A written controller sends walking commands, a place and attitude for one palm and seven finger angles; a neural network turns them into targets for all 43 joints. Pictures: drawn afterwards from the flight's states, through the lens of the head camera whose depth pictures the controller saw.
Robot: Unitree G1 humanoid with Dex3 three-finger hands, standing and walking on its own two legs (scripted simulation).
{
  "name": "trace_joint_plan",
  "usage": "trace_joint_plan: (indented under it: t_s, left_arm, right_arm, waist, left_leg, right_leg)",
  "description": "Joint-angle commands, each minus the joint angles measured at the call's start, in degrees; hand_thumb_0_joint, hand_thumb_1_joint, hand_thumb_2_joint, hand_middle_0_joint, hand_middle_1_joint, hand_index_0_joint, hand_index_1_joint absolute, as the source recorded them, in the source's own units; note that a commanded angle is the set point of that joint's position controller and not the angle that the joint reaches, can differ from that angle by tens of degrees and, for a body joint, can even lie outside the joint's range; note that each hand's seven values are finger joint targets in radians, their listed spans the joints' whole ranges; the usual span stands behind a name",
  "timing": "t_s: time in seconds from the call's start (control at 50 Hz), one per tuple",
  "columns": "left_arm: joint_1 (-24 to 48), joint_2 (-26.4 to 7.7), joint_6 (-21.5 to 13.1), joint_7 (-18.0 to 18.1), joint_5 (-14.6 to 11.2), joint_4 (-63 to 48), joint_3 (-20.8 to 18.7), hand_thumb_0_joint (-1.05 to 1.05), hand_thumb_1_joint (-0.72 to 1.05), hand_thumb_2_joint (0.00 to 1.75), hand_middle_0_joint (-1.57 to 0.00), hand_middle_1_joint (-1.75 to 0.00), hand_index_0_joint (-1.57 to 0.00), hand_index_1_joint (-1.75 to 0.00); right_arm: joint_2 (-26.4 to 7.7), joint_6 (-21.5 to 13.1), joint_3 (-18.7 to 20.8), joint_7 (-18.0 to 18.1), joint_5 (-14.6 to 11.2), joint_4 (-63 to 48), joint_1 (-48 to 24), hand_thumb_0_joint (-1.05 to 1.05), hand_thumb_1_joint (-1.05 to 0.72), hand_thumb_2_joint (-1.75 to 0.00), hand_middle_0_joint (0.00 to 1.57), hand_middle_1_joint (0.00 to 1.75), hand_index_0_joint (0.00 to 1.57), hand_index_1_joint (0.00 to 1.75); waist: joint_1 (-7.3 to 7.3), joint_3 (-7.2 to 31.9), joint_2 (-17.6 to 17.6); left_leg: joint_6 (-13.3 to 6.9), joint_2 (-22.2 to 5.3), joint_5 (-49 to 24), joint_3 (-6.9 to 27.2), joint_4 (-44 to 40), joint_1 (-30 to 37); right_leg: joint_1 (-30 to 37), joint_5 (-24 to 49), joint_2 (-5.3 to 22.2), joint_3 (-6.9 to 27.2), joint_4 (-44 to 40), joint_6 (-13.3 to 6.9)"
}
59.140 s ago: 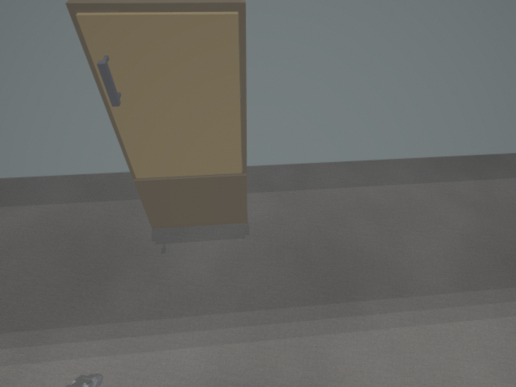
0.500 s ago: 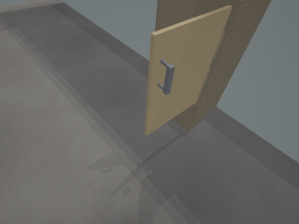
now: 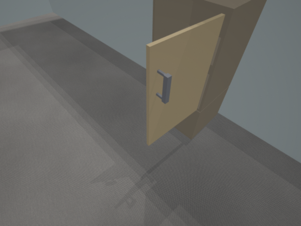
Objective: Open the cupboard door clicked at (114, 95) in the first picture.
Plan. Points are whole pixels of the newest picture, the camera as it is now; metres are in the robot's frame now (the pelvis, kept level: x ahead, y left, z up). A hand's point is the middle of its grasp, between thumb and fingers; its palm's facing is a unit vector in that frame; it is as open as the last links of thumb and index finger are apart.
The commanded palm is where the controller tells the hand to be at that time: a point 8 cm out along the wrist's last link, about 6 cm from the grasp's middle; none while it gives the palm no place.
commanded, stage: let the arm hang, fingers relaxed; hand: left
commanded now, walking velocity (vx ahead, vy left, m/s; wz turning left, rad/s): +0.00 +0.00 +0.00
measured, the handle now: (162, 86) +0.60 -0.02 +0.02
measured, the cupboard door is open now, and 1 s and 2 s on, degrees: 86 86 86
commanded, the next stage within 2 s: look to check the result in 0.16 s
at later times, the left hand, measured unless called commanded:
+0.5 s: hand out of the picture -0.01 +0.17 -0.17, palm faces +0.04 -0.98 -0.18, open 7.4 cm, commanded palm none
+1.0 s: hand out of the picture +0.02 +0.16 -0.17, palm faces +0.03 -0.98 -0.17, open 7.4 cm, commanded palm none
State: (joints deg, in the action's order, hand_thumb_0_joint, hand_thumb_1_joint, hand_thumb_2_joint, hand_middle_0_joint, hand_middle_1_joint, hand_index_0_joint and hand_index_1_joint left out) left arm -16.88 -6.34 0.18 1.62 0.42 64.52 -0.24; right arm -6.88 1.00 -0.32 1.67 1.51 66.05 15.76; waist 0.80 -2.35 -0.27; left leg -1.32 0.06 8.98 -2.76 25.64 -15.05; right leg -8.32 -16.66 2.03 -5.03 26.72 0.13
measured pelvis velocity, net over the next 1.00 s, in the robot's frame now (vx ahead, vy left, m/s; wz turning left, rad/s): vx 0.03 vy -0.01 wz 0.00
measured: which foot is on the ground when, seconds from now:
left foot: down 0.00-1.00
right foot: down 0.00-1.00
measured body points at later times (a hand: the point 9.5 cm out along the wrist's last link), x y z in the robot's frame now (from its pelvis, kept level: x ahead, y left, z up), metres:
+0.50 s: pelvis +0.02 +0.00 +0.00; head +0.04 +0.00 +0.45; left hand -0.01 +0.22 -0.16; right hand +0.02 -0.22 -0.16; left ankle +0.05 +0.10 -0.74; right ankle -0.02 -0.12 -0.74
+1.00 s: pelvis +0.03 -0.01 +0.00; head +0.05 -0.01 +0.45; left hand +0.02 +0.21 -0.16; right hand +0.03 -0.23 -0.16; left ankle +0.05 +0.10 -0.74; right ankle -0.02 -0.12 -0.74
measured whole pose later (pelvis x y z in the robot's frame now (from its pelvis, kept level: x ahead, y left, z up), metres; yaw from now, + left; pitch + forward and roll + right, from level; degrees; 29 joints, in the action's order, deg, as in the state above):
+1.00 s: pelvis +0.03 -0.01 +0.00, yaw +0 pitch -1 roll +0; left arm -16.9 -7.7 -0.4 1.8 0.3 65.4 -0.3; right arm -8.4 0.1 -0.5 2.3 1.3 66.9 13.6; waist 0.5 -3.0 0.4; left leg -0.8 0.1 10.7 -2.8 23.1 -11.3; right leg -3.7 -17.3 1.8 -4.9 22.3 0.0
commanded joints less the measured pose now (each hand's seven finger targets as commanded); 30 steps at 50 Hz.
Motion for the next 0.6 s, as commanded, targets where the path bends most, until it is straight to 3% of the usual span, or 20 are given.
trace_joint_plan:
  t_s: [0.0,0.08,0.14,0.28,0.58]
  left_arm:
    - [-5.90,-5.96,-0.62,0.62,0.16,-0.28,-1.29,0.00,0.90,0.90,-0.20,-0.30,-0.20,-0.30]
    - [-5.94,-5.83,-0.67,0.61,0.17,-0.14,-1.34,0.00,0.90,0.90,-0.20,-0.30,-0.20,-0.30]
    - [-6.09,-5.73,-0.80,0.60,0.18,-0.17,-1.35,0.00,0.90,0.90,-0.20,-0.30,-0.20,-0.30]
    - [-6.01,-5.74,-0.94,0.64,0.12,0.00,-1.23,0.00,0.90,0.90,-0.20,-0.30,-0.20,-0.30]
    - [-5.92,-6.45,-1.01,0.60,0.09,0.46,-0.93,0.00,0.90,0.90,-0.20,-0.30,-0.20,-0.30]
  right_arm:
    - [-4.99,-0.71,0.87,0.17,-0.10,-1.29,3.19,0.00,-0.90,-0.90,0.20,0.30,0.20,0.30]
    - [-4.86,-0.93,0.86,0.33,-0.19,-1.29,2.87,0.00,-0.90,-0.90,0.20,0.30,0.20,0.30]
    - [-5.36,-0.96,1.00,0.43,-0.30,-1.56,2.88,0.00,-0.90,-0.90,0.20,0.30,0.20,0.30]
    - [-5.70,-1.13,0.93,0.48,-0.30,-1.15,2.44,0.00,-0.90,-0.90,0.20,0.30,0.20,0.30]
    - [-6.51,-1.21,0.74,0.49,-0.39,-0.80,1.24,0.00,-0.90,-0.90,0.20,0.30,0.20,0.30]
  waist:
    - [-0.63,-3.35,-0.96]
    - [-0.68,-2.88,-2.01]
    - [-0.71,-2.64,-0.23]
    - [-0.59,-1.53,-0.02]
    - [-0.63,-2.31,0.34]
  left_leg:
    - [-0.35,-4.73,0.33,5.83,-5.51,1.45]
    - [-0.47,-4.97,-1.09,6.04,-5.74,1.55]
    - [-0.50,-5.09,-2.42,5.94,-5.28,2.66]
    - [-0.63,-5.26,-6.17,5.78,-4.91,4.29]
    - [-0.58,-5.31,-6.97,5.47,-5.58,5.38]
  right_leg:
    - [-5.21,0.03,4.61,4.96,-7.48,-2.27]
    - [-3.93,2.03,4.48,4.90,-7.38,-2.17]
    - [-3.93,2.84,4.33,4.62,-7.65,-2.04]
    - [-2.59,5.54,4.70,4.70,-7.83,-1.84]
    - [-1.95,6.33,4.82,4.76,-8.74,-1.62]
